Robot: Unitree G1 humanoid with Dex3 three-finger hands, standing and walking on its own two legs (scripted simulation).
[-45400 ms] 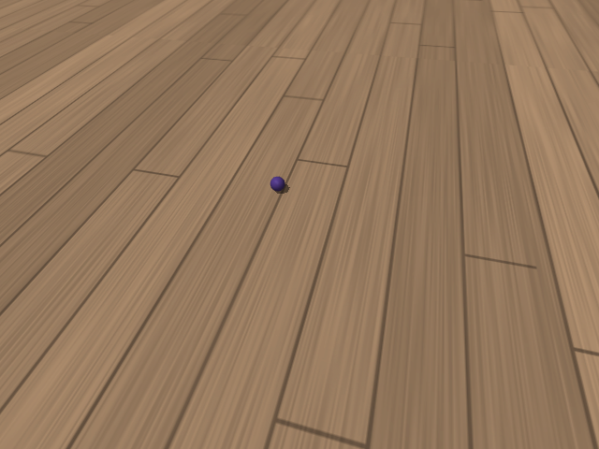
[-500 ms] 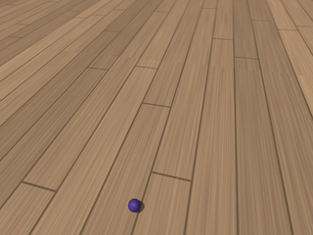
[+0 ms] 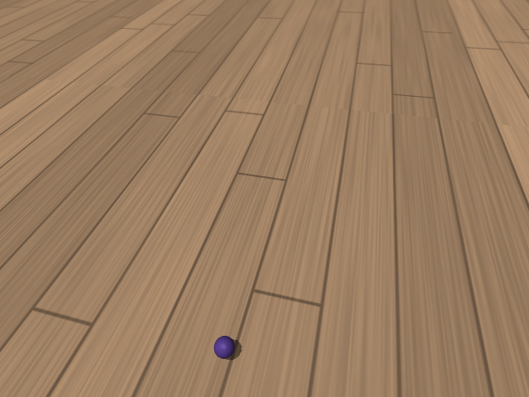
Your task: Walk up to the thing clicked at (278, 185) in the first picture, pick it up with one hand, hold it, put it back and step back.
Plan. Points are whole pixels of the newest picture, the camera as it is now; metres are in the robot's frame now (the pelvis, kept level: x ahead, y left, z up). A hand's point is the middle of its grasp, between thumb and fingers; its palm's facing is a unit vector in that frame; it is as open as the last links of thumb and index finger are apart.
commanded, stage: stand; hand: left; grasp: from above
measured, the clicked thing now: (224, 347) +0.47 +0.21 -0.74
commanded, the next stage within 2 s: step back in 0.54 s
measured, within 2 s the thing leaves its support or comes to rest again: neither
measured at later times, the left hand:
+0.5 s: hand out of the picture +0.08 +0.24 -0.16, palm faces -0.01 -0.94 -0.34, open 7.4 cm
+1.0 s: hand out of the picture +0.07 +0.30 -0.17, palm faces -0.03 -0.93 -0.38, open 7.4 cm
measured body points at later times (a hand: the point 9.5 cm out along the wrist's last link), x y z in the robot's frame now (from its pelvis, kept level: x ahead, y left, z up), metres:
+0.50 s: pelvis +0.00 -0.01 +0.00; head +0.01 -0.01 +0.45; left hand +0.08 +0.29 -0.13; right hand +0.07 -0.30 -0.14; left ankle +0.02 +0.13 -0.75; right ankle -0.02 -0.12 -0.75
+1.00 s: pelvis -0.07 +0.03 -0.02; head +0.00 +0.05 +0.42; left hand +0.07 +0.34 -0.15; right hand +0.01 -0.29 -0.13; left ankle -0.02 +0.13 -0.75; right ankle -0.10 -0.12 -0.67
